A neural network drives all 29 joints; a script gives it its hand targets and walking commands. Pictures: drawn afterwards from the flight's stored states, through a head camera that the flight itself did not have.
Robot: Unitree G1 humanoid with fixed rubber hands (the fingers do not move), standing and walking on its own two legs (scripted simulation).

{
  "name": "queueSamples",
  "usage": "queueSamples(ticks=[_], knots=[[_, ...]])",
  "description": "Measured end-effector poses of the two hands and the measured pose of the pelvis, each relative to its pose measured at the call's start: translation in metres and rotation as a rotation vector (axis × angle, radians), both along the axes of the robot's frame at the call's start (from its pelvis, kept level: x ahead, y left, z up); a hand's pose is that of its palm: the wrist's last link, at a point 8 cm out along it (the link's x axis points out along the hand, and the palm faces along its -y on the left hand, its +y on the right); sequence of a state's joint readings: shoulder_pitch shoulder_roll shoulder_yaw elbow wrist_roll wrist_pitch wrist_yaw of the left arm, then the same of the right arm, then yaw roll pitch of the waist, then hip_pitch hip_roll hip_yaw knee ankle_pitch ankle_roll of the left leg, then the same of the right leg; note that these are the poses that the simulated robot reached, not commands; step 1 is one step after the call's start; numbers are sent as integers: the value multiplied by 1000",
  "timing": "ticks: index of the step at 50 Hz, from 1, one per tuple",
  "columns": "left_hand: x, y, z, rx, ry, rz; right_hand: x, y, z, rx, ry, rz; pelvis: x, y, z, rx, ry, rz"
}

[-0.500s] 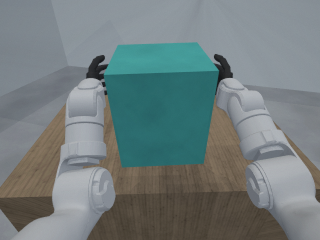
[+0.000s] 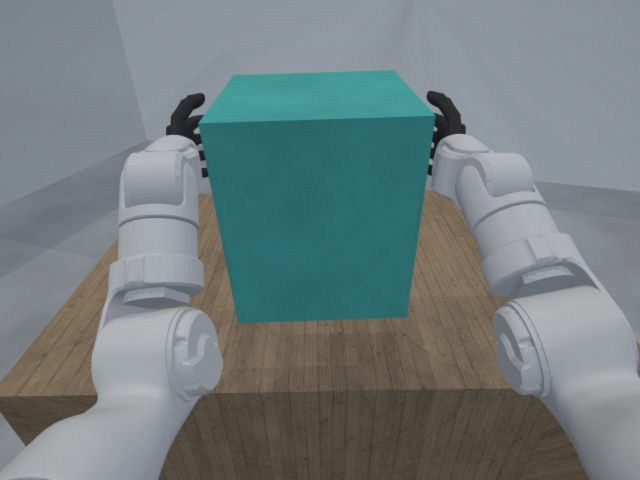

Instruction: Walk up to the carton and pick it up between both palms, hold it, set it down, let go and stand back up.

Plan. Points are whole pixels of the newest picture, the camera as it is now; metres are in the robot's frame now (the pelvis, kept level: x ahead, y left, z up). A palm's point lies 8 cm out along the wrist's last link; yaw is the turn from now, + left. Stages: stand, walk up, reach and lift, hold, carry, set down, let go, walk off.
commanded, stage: hold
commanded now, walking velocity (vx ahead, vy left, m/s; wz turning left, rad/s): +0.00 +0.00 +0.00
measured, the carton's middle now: (317, 193) +0.39 +0.00 +0.26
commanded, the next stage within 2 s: none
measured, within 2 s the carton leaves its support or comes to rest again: neither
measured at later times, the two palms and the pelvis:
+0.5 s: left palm (177, 139) +0.36 +0.15 +0.34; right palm (451, 134) +0.36 -0.15 +0.34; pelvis +0.00 +0.00 +0.00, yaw +0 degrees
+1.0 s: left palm (175, 138) +0.36 +0.15 +0.34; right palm (447, 135) +0.36 -0.15 +0.34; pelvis +0.00 -0.01 +0.00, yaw +1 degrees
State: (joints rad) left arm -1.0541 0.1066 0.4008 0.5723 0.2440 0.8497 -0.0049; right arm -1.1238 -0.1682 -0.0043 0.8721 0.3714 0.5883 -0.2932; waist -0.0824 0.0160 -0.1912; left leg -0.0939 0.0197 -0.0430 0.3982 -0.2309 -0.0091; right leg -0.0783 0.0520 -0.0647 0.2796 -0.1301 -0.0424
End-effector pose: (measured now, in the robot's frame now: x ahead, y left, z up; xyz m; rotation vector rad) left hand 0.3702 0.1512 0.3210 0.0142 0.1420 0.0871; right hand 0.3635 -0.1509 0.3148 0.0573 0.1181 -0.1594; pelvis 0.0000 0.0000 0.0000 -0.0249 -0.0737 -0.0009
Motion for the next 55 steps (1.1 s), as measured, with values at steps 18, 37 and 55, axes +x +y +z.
queueSamples(ticks=[18, 37, 55], knots=[[-9, 1, 17, 0, -3, 12, -5, 1, 19, -4, 0, 13, -1, -3, 0, 1, 6, 3], [-7, 2, 21, 7, 0, 16, -2, 2, 21, -15, 9, 18, -2, -7, 0, 1, 17, 14], [-7, 4, 23, 7, -6, 18, -1, 3, 24, -12, 5, 20, 0, -6, 0, 0, 16, 17]])
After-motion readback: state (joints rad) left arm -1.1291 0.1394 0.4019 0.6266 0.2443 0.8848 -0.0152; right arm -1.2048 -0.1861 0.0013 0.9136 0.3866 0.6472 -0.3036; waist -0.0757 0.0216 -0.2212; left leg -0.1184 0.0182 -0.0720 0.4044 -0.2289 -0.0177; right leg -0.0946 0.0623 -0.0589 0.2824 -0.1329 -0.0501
